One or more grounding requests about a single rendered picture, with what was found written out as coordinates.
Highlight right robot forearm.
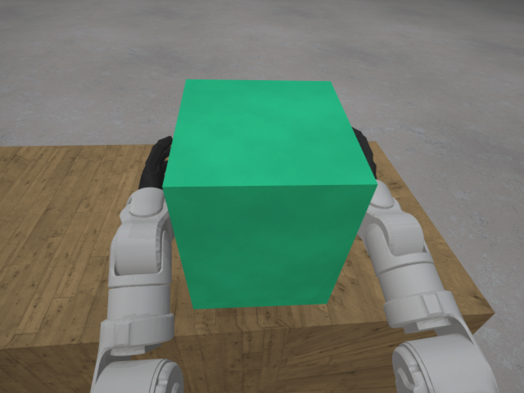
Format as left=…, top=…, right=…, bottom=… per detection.
left=357, top=179, right=499, bottom=393

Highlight carton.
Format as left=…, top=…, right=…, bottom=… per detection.
left=162, top=79, right=377, bottom=309

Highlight left robot forearm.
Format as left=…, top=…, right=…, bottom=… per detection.
left=90, top=187, right=174, bottom=393

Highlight robot left hand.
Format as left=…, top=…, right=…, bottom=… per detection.
left=138, top=136, right=173, bottom=190

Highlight robot right hand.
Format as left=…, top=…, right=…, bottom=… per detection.
left=352, top=127, right=377, bottom=179

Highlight robot left upper arm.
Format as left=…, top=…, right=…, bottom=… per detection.
left=93, top=359, right=184, bottom=393

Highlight robot right upper arm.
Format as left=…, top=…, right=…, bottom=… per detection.
left=392, top=333, right=498, bottom=393

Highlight pedestal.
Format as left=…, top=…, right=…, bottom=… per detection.
left=0, top=142, right=495, bottom=393

